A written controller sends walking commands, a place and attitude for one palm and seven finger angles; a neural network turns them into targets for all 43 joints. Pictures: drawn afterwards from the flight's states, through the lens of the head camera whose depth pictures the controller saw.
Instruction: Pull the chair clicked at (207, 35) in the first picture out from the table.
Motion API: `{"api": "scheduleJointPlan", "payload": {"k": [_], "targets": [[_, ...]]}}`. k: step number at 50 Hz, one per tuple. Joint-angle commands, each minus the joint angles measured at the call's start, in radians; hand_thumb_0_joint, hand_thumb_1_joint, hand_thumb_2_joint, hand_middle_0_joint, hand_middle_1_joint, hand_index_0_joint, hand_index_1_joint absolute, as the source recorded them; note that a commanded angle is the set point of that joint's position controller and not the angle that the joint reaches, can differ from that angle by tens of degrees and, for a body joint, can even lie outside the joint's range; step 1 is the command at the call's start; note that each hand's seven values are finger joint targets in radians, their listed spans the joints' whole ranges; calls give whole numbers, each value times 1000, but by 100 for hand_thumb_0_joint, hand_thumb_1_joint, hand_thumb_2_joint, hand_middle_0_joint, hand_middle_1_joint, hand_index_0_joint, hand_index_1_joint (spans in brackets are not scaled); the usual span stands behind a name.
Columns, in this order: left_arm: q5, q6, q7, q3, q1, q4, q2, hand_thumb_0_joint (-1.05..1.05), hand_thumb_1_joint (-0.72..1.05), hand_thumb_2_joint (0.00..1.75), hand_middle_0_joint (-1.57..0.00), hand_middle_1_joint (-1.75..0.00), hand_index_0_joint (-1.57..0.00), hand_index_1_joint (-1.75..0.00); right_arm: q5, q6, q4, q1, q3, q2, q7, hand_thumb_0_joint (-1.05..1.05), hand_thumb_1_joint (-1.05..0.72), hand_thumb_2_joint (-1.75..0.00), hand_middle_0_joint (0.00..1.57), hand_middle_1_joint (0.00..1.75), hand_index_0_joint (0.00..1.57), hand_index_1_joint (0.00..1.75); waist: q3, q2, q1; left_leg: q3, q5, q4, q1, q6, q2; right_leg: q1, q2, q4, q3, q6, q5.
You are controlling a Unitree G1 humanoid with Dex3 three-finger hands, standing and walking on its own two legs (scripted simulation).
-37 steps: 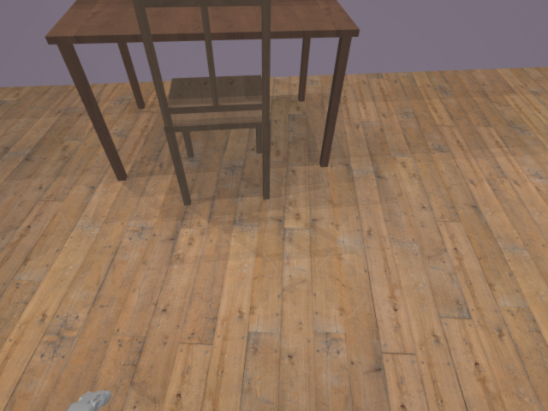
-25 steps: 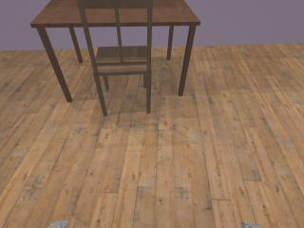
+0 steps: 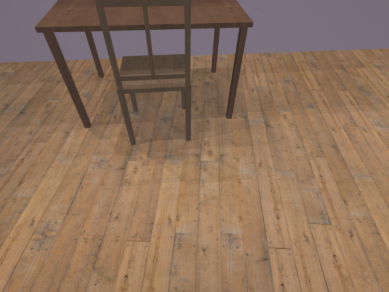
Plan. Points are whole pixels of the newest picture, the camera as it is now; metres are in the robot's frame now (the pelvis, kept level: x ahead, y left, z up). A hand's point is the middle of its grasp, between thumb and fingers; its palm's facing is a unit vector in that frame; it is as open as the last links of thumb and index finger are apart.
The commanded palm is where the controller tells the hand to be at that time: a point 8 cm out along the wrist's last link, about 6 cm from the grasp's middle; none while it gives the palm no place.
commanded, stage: stand and wait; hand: left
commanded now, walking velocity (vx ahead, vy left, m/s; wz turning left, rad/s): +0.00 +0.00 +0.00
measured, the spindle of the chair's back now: (149, 43) +1.22 +0.30 -0.05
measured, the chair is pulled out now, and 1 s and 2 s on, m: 0.00 0.00 0.00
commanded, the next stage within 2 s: look at it before walking up in 0.10 s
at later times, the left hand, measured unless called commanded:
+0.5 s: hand out of the picture +0.08 +0.24 -0.16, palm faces -0.04 -0.94 -0.33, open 7.4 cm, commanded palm none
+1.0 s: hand out of the picture +0.07 +0.23 -0.17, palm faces +0.05 -0.96 -0.27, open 7.4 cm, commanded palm none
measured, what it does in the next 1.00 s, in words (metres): stands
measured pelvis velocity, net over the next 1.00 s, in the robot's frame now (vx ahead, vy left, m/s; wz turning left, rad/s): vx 0.03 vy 0.00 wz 0.06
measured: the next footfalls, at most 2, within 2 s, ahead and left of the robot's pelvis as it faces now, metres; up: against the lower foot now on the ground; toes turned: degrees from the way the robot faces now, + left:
left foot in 1.16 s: +0.11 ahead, +0.15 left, +0.00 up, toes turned +16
right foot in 1.70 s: +0.47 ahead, +0.07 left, +0.00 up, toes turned +10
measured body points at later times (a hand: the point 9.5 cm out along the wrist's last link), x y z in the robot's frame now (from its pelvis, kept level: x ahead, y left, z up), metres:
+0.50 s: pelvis +0.00 -0.01 +0.00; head +0.00 -0.01 +0.45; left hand +0.08 +0.29 -0.13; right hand +0.08 -0.30 -0.13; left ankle +0.00 +0.12 -0.74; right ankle +0.00 -0.13 -0.74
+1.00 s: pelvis +0.03 +0.00 +0.00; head +0.02 +0.01 +0.45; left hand +0.07 +0.28 -0.15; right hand +0.08 -0.27 -0.14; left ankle +0.00 +0.11 -0.73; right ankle +0.00 -0.13 -0.74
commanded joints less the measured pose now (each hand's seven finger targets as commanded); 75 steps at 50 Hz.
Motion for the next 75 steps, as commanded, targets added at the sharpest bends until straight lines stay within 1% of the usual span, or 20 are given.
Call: {"api": "scheduleJointPlan", "payload": {"k": [1, 40, 42, 43, 45, 47, 48, 49, 51, 53, 55, 56, 57, 58, 59, 60, 62, 65, 69, 75], "targets": [[-3, -27, 11, 38, -46, -61, 196, 0, 90, 90, -20, -30, -20, -30, -1, -25, -66, -62, -38, -206, -12, 0, -90, -90, 20, 30, 20, 30, -43, -3, 6, -105, 89, -93, -11, 32, 117, 0, -102, -80, 94, -39, 63], [-2, -35, 12, 38, -46, -54, 196, 0, 90, 90, -20, -30, -20, -30, 0, -25, -55, -71, -36, -201, -13, 0, -90, -90, 20, 30, 20, 30, -66, 1, 6, -86, 175, -88, 37, 22, 126, 19, -107, -90, 101, -41, 178], [-3, -15, 17, 16, 18, -27, 83, 0, 90, 90, -20, -30, -20, -30, -7, -6, -32, -8, -7, -82, -7, 0, -90, -90, 20, 30, 20, 30, -72, -8, 7, -79, 75, -64, -2, 8, 107, 35, -104, -78, 79, -20, 21], [2, -7, 15, 19, 47, -25, 80, 0, 90, 90, -20, -30, -20, -30, -9, 2, -34, 9, -7, -75, -4, 0, -90, -90, 20, 30, 20, 30, -55, -18, 14, -77, -24, -40, -41, 13, 95, 28, -103, -80, 85, -21, -111], [7, 1, 9, 36, 85, -29, 112, 0, 90, 90, -20, -30, -20, -30, -16, 11, -51, 9, -12, -69, 1, 0, -90, -90, 20, 30, 20, 30, 18, -69, 31, -57, -197, 27, -183, 16, 50, 27, -140, -131, 138, -46, -323], [12, 1, 10, 62, 147, -44, 162, 0, 90, 90, -20, -30, -20, -30, -15, 18, -89, 4, -20, -54, 3, 0, -90, -90, 20, 30, 20, 30, 57, -216, 60, 25, -260, 248, -328, 5, 14, 51, -281, -248, 281, -119, -491], [15, -4, 14, 70, 168, -52, 170, 0, 90, 90, -20, -30, -20, -30, -13, 18, -116, -18, -29, -68, 6, 0, -90, -90, 20, 30, 20, 30, 77, -239, 71, 20, -299, 377, -388, 8, 37, 51, -345, -286, 336, -163, -503], [17, -17, 16, 74, 168, -59, 159, 0, 90, 90, -20, -30, -20, -30, -12, 11, -132, -33, -39, -66, 12, 0, -90, -90, 20, 30, 20, 30, 99, -190, 66, 1, -282, 463, -427, 11, 63, 52, -375, -291, 343, -189, -428], [19, -38, 15, 80, 141, -76, 147, 0, 90, 90, -20, -30, -20, -30, -8, -1, -141, -6, -41, -36, 25, 0, -90, -90, 20, 30, 20, 30, 76, -118, 35, 13, -248, 460, -413, 9, 93, 85, -361, -230, 205, -187, -215], [23, -45, 12, 83, 119, -88, 132, 0, 90, 90, -20, -30, -20, -30, -3, -5, -147, 31, -42, -1, 35, 0, -90, -90, 20, 30, 20, 30, 76, -121, 11, 55, -232, 349, -318, 5, 98, 29, -340, -182, 85, -155, -142], [18, -41, 10, 86, 107, -86, 114, 0, 90, 90, -20, -30, -20, -30, -5, -9, -122, 135, -43, 28, 35, 0, -90, -90, 20, 30, 20, 30, 63, -103, -34, 132, -117, 215, -130, 5, 55, -78, -290, -102, -33, -105, -142], [12, -37, 8, 86, 110, -84, 101, 0, 90, 90, -20, -30, -20, -30, -8, -14, -94, 230, -50, 18, 31, 0, -90, -90, 20, 30, 20, 30, 21, -38, -68, 149, -64, 134, 19, 7, 28, -138, -249, 13, -93, -77, -153], [5, -32, 1, 76, 120, -92, 52, 0, 90, 90, -20, -30, -20, -30, -12, -21, -58, 355, -67, -40, 22, 0, -90, -90, 20, 30, 20, 30, -12, 138, -111, 23, -158, 32, 138, 30, 72, -230, -170, 284, -169, -37, -142], [-3, -29, -10, 59, 111, -137, -31, 0, 90, 90, -20, -30, -20, -30, -22, -30, -43, 448, -100, -147, 12, 0, -90, -90, 20, 30, 20, 30, -9, 437, -133, -443, -301, -160, 209, 129, 336, -491, -33, 618, -206, 33, -397], [8, -33, -5, 56, 35, -178, -27, 0, 90, 90, -20, -30, -20, -30, -16, -28, -38, 475, -97, -155, -2, 0, -90, -90, 20, 30, 20, 30, 13, 310, -132, -604, -306, -250, 170, 196, 415, -581, -36, 759, -62, 11, -396], [13, -36, -4, 66, 18, -163, -17, 0, 90, 90, -20, -30, -20, -30, -11, -27, -46, 414, -85, -103, -8, 0, -90, -90, 20, 30, 20, 30, 47, 167, -97, -546, -300, -244, 110, 198, 385, -578, -89, 814, -11, -7, -289], [17, -43, -15, 70, 37, -127, -38, 0, 90, 90, -20, -30, -20, -30, -10, -48, -79, 303, -67, -26, -15, 0, -90, -90, 20, 30, 20, 30, 86, 71, -49, -423, -195, -240, -1, 184, 321, -545, -132, 823, 4, 3, -139], [19, -37, -18, 62, 110, -85, -78, 0, 90, 90, -20, -30, -20, -30, -4, -79, -53, 317, -55, 25, -24, 0, -90, -90, 20, 30, 20, 30, 39, 59, -12, -232, 172, -212, 50, 155, 242, -487, -124, 763, -25, 29, -33], [16, -33, -11, 60, 84, -87, -91, 0, 90, 90, -20, -30, -20, -30, 3, -89, -10, 381, -57, 56, -32, 0, -90, -90, 20, 30, 20, 30, 18, 64, -14, -162, 435, -192, 184, 152, 224, -558, -112, 710, -51, 43, 10], [8, -39, -16, 57, -90, -139, -122, 0, 90, 90, -20, -30, -20, -30, -1, -86, 31, 446, -52, 100, -42, 0, -90, -90, 20, 30, 20, 30, 119, 93, -54, -105, 535, -205, 224, 133, 191, -597, -89, 494, -113, 35, 73]]}}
